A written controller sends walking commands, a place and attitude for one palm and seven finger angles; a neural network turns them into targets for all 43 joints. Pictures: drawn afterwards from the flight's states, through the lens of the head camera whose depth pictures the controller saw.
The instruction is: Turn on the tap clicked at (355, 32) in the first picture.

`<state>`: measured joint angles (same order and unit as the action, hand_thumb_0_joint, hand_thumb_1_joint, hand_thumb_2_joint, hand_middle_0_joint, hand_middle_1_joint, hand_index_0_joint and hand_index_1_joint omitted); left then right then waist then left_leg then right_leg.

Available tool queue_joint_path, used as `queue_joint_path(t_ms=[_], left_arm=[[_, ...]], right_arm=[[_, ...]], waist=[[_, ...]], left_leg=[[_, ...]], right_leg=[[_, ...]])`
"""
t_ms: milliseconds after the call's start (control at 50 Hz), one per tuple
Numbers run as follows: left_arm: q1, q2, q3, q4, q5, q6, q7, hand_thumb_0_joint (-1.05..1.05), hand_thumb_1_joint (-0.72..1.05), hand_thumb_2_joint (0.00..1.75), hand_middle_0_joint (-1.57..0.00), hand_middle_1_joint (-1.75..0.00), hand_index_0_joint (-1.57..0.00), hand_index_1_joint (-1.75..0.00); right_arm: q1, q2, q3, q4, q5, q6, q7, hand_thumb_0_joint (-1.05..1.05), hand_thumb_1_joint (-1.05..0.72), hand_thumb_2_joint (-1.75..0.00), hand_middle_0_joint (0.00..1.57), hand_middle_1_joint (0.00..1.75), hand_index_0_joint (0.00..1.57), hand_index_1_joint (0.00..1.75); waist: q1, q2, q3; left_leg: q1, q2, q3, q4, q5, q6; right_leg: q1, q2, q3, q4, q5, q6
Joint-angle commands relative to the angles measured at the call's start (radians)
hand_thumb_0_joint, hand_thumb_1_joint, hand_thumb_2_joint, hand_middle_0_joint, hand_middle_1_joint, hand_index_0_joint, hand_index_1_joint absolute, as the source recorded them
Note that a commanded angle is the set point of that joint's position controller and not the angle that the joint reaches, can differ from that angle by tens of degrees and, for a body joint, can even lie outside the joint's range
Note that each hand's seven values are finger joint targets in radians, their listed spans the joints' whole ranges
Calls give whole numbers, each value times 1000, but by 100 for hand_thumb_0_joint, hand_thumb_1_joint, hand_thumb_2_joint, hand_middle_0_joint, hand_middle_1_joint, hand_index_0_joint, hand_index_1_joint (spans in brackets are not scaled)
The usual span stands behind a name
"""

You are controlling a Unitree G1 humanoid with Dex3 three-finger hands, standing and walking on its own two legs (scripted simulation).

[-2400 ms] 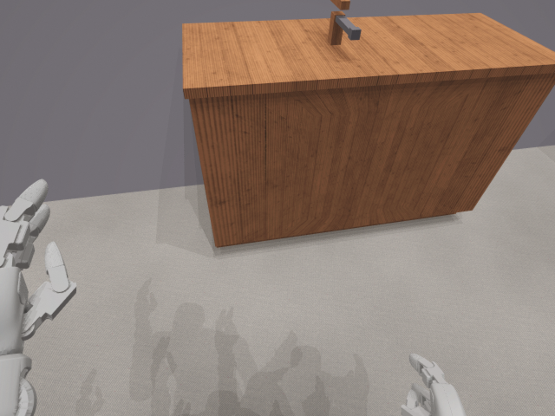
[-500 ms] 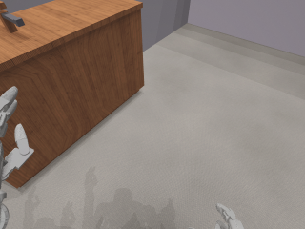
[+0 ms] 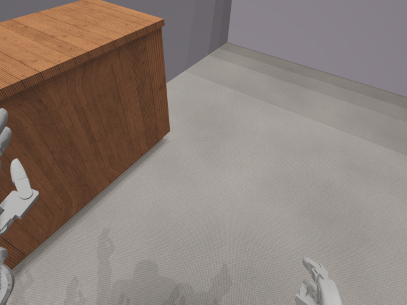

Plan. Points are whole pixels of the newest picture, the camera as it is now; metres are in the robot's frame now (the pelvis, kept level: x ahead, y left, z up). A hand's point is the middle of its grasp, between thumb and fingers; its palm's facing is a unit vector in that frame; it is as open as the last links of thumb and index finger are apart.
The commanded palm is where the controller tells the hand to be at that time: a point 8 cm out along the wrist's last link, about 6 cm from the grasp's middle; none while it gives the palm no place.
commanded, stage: walk to a spot facing it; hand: left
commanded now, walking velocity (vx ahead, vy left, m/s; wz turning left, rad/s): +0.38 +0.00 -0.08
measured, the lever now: out of the picture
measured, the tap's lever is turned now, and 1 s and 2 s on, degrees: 0 0 0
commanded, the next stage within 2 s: turn to face it in 0.70 s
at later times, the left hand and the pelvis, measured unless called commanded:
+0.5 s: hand (116, 126) +0.37 +0.18 +0.19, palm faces +0.41 -0.77 -0.48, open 7.4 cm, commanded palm +0.31 +0.23 +0.19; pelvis +0.16 -0.06 +0.01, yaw +3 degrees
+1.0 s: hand (131, 95) +0.47 +0.18 +0.18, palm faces +0.59 -0.67 -0.45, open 7.4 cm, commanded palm +0.40 +0.21 +0.19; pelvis +0.31 -0.10 -0.01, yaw +12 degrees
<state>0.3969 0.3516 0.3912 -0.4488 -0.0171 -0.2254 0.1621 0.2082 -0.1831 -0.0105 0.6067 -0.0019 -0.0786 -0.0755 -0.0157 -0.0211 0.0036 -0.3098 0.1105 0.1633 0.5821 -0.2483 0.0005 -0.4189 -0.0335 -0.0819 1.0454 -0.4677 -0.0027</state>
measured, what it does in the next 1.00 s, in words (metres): walks ahead: right foot, then left foot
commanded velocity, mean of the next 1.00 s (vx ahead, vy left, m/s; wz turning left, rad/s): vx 0.25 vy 0.00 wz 0.31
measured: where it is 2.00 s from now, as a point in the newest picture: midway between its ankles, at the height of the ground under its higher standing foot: (235, 302)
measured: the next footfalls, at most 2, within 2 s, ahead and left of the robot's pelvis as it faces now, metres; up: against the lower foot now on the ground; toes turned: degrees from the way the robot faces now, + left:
right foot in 0.18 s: +0.14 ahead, -0.14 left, +0.00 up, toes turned -12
left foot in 0.60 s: +0.32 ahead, +0.07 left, +0.00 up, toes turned +14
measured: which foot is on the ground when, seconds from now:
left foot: down 0.00-0.18, up 0.20-0.58, down 0.60-0.92, up 0.94-1.00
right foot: up 0.00-0.16, down 0.18-0.60, up 0.62-0.88, down 0.90-1.00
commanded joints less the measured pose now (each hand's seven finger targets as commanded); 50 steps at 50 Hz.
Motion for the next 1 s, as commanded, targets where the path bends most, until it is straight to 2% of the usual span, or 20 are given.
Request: queue_joint_path(t_ms=[0, 120, 140, 160, 200, 260, 320, 460, 520, 540, 560, 580, 600, 640, 720, 840, 860, 900, 940, 980], left_arm=[[-9, 144, 48, -337, 6, -59, -1, 0, 90, 90, -20, -30, -20, -30], [-2, 171, 92, -205, -2, -20, 14, 0, 90, 90, -20, -30, -20, -30], [-16, 178, 93, -192, 0, -13, 15, 0, 90, 90, -20, -30, -20, -30], [-22, 230, 124, -189, 3, -8, 20, 0, 90, 90, -20, -30, -20, -30], [-16, 231, 129, -185, -23, -12, 9, 0, 90, 90, -20, -30, -20, -30], [35, 194, 113, -220, -11, -41, 2, 0, 90, 90, -20, -30, -20, -30], [31, 194, 109, -257, -5, -56, 9, 0, 90, 90, -20, -30, -20, -30], [66, 197, 124, -323, -10, -50, 40, 0, 90, 90, -20, -30, -20, -30], [29, 196, 108, -313, -10, -50, 47, 0, 90, 90, -20, -30, -20, -30], [10, 205, 109, -325, -8, -60, 47, 0, 90, 90, -20, -30, -20, -30], [-11, 212, 115, -340, -7, -73, 46, 0, 90, 90, -20, -30, -20, -30], [-8, 188, 98, -326, -22, -73, 38, 0, 90, 90, -20, -30, -20, -30], [-10, 214, 110, -273, -20, -70, 28, 0, 90, 90, -20, -30, -20, -30], [-18, 265, 161, -319, -14, -65, 9, 0, 90, 90, -20, -30, -20, -30], [131, 187, 147, -408, -25, -73, -1, 0, 90, 90, -20, -30, -20, -30], [49, 136, 104, -249, -26, -34, -2, 0, 90, 90, -20, -30, -20, -30], [7, 140, 94, -229, -17, -25, -4, 0, 90, 90, -20, -30, -20, -30], [-47, 232, 124, -208, -8, 1, 11, 0, 90, 90, -20, -30, -20, -30], [-44, 205, 93, -193, -11, 5, 10, 0, 90, 90, -20, -30, -20, -30], [-57, 206, 91, -272, -6, -17, 10, 0, 90, 90, -20, -30, -20, -30]], right_arm=[[-60, -130, -35, -138, -4, -66, 4, 0, -90, -90, 20, 30, 20, 30], [-74, -110, -27, -138, 0, -40, -6, 0, -90, -90, 20, 30, 20, 30], [-65, -96, -26, -137, 5, -30, -5, 0, -90, -90, 20, 30, 20, 30], [-77, -68, -19, -151, 9, -19, -1, 0, -90, -90, 20, 30, 20, 30], [-118, -105, -26, -144, 12, -26, 11, 0, -90, -90, 20, 30, 20, 30], [-122, -102, -15, -108, 9, 6, 15, 0, -90, -90, 20, 30, 20, 30], [-114, -110, -24, -117, 4, 18, 14, 0, -90, -90, 20, 30, 20, 30], [-79, -93, -39, -183, 3, -6, 11, 0, -90, -90, 20, 30, 20, 30], [-42, -99, -49, -176, 3, -8, 0, 0, -90, -90, 20, 30, 20, 30], [-29, -107, -58, -175, 3, -9, -7, 0, -90, -90, 20, 30, 20, 30], [-32, -123, -63, -180, 4, -10, -7, 0, -90, -90, 20, 30, 20, 30], [-45, -139, -63, -180, 8, -16, 4, 0, -90, -90, 20, 30, 20, 30], [-44, -131, -47, -178, 7, -18, 17, 0, -90, -90, 20, 30, 20, 30], [-84, -128, -61, -154, 15, -14, 20, 0, -90, -90, 20, 30, 20, 30], [-78, -118, -56, -153, 16, -40, 32, 0, -90, -90, 20, 30, 20, 30], [-53, -120, -45, -137, 24, -57, 6, 0, -90, -90, 20, 30, 20, 30], [-55, -113, -43, -133, 26, -56, 4, 0, -90, -90, 20, 30, 20, 30], [-83, -74, -24, -155, 20, -52, 0, 0, -90, -90, 20, 30, 20, 30], [-94, -106, -30, -130, 4, -52, 6, 0, -90, -90, 20, 30, 20, 30], [-142, -88, -14, -122, 4, -26, 4, 0, -90, -90, 20, 30, 20, 30]], waist=[[12, 271, -49], [23, 159, -91], [29, -6, -119], [37, -307, -134], [40, -233, -90], [23, -77, -61], [14, -59, -64], [58, -115, -92], [17, -77, -146], [-4, -24, -186], [-13, 103, -239], [-2, 283, -234], [-4, 243, -183], [4, 202, -126], [34, 275, -128], [22, 194, -105], [25, 120, -97], [38, -349, -79], [28, -262, -50], [31, -160, -72]], left_leg=[[135, 234, -216, -323, -81, 144], [0, 165, -48, -72, -122, 75], [-113, 100, 0, 166, -126, 52], [-359, -30, 46, 484, -270, 8], [-488, -8, -156, 728, -246, -11], [-497, 29, -159, 750, -124, -38], [-433, 43, -118, 544, -65, -35], [-207, -40, 64, 88, -9, -2], [41, -115, 133, -68, 101, 12], [202, -108, 106, -112, 148, 35], [382, 3, -85, -132, 211, 99], [479, 251, -493, -157, 461, 224], [417, 339, -681, -217, 453, 295], [286, 337, -613, -246, 210, 313], [46, 182, -268, -250, 147, 191], [-18, 128, -174, -90, 59, 105], [-55, 88, -140, 18, -18, 75], [-355, -100, -45, 501, -379, -13], [-373, -46, -160, 741, -281, -37], [-339, -19, -146, 700, -265, -55]], right_leg=[[-99, -57, -35, -154, 61, 19], [269, 8, -130, -532, 150, 17], [376, -81, 20, -619, 100, -33], [497, -311, 438, -734, 123, -150], [470, -410, 610, -797, 74, -213], [429, -345, 282, -743, 379, -176], [397, -316, 120, -738, 512, -157], [445, -286, 15, -664, 707, -142], [388, -243, -68, -453, 817, -87], [307, -220, -88, -293, 804, -49], [156, -168, -110, -92, 617, -6], [-69, -34, -68, 146, 18, 26], [-184, -5, 40, 262, -154, 21], [-263, -87, 111, 293, -102, 32], [-41, -89, -2, -51, 41, 46], [220, 3, -127, -486, 163, 80], [264, -35, -87, -575, 192, 67], [375, -434, 434, -742, 381, -105], [323, -468, 393, -722, 515, -155], [349, -409, 147, -643, 746, -130]])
